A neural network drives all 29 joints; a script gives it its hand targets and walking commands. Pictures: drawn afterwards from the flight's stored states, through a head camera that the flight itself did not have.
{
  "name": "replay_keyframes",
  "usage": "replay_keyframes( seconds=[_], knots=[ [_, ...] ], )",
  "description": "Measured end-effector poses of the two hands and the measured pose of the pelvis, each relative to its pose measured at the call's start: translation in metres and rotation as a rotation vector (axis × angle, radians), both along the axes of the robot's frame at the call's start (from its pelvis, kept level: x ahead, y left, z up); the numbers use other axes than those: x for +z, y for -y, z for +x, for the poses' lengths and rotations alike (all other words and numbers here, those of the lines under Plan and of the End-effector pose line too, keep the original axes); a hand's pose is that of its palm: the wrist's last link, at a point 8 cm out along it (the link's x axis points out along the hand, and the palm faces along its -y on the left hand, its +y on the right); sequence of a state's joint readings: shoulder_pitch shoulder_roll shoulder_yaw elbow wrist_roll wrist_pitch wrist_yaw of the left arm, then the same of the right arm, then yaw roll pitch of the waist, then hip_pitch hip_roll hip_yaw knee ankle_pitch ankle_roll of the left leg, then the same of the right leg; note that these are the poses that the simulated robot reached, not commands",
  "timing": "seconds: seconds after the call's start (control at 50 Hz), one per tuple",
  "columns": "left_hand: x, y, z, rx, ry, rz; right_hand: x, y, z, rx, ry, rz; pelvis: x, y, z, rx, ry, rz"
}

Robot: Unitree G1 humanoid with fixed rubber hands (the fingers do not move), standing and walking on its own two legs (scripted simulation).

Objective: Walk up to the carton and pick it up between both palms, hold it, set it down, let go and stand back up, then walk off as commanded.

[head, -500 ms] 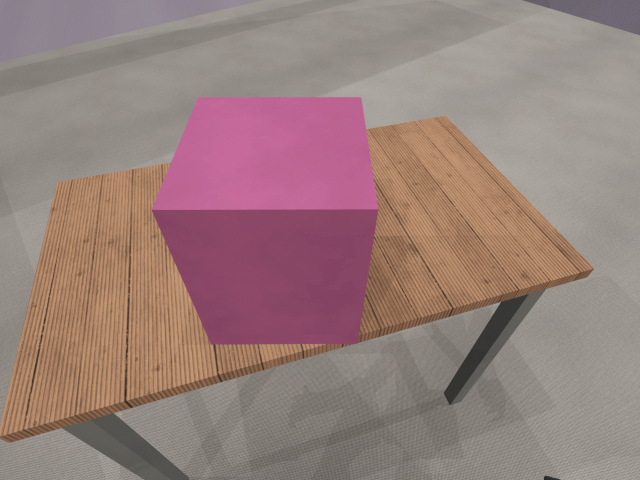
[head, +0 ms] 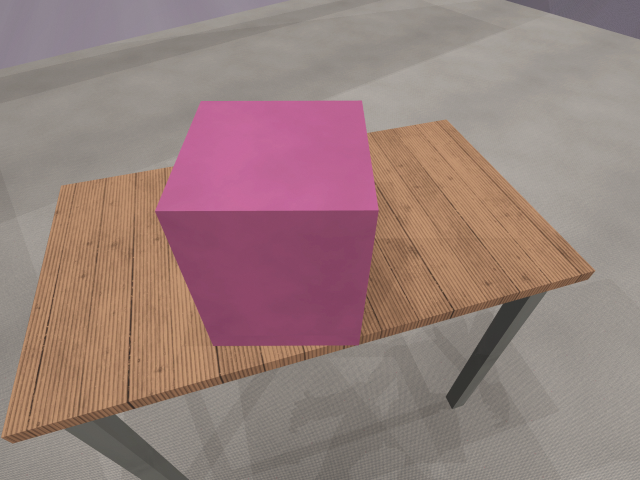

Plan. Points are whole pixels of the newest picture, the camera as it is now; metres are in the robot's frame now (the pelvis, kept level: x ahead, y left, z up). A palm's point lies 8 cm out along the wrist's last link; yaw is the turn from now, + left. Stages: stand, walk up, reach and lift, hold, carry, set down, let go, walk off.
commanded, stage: walk up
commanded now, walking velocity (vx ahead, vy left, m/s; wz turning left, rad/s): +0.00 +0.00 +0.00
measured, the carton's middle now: (283, 229) +0.43 +0.06 +0.07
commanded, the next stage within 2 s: none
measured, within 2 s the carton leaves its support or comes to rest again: neither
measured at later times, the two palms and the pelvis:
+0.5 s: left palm out of the picture +0.04 +0.33 -0.12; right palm out of the picture +0.11 -0.31 -0.10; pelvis -0.02 -0.01 -0.02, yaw +13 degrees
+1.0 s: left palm out of the picture -0.02 +0.30 -0.10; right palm (551, 439) +0.19 -0.30 -0.10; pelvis -0.01 -0.04 -0.01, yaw +20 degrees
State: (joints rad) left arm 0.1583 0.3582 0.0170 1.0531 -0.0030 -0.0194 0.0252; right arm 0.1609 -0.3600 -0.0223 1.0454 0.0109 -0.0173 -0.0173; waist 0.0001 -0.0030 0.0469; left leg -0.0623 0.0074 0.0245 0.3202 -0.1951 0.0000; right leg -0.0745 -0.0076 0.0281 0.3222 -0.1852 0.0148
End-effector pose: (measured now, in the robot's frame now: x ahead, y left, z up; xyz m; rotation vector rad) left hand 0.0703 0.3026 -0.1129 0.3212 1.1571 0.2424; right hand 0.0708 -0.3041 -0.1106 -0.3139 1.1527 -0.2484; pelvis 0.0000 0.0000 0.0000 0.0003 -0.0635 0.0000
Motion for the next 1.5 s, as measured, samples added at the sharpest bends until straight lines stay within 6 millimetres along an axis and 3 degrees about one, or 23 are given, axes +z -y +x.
replay_keyframes(
  seconds=[0.18,0.32,0.48,0.58,0.7,0.84,1.1,1.26,1.5],
  knots=[
    [0.002,-0.006,-0.002,0.040,0.044,0.014,0.002,0.008,0.000,0.028,-0.008,-0.022,-0.003,0.006,-0.004,0.061,-0.013,0.000],
    [0.005,-0.014,-0.016,0.104,0.091,0.034,0.003,0.016,0.023,0.112,0.019,-0.054,-0.010,0.011,-0.010,0.130,-0.013,-0.027],
    [-0.004,-0.024,-0.030,0.157,0.123,0.017,0.008,0.007,0.039,0.228,0.035,-0.092,-0.019,0.010,-0.017,0.206,-0.007,-0.014],
    [-0.002,-0.012,-0.044,0.177,0.130,0.029,0.014,0.008,0.060,0.274,0.077,-0.096,-0.017,0.024,-0.019,0.252,-0.023,-0.008],
    [0.000,0.013,-0.077,0.230,0.107,0.026,0.012,0.004,0.098,0.323,0.147,-0.044,-0.017,0.038,-0.017,0.296,-0.008,-0.021],
    [0.004,0.020,-0.092,0.281,0.118,0.012,0.009,0.000,0.115,0.381,0.136,-0.031,-0.014,0.039,-0.013,0.330,0.002,-0.014],
    [0.007,0.002,-0.098,0.349,0.129,0.028,0.008,-0.015,0.123,0.413,0.105,-0.037,-0.013,0.034,-0.013,0.359,0.003,-0.012],
    [0.001,0.007,-0.112,0.379,0.097,0.012,0.009,-0.024,0.128,0.421,0.111,-0.024,-0.011,0.033,-0.012,0.372,-0.006,-0.017],
    [-0.007,0.004,-0.128,0.410,0.073,0.001,0.007,-0.021,0.125,0.425,0.079,-0.061,-0.015,0.026,-0.016,0.387,0.004,-0.026]
  ],
)
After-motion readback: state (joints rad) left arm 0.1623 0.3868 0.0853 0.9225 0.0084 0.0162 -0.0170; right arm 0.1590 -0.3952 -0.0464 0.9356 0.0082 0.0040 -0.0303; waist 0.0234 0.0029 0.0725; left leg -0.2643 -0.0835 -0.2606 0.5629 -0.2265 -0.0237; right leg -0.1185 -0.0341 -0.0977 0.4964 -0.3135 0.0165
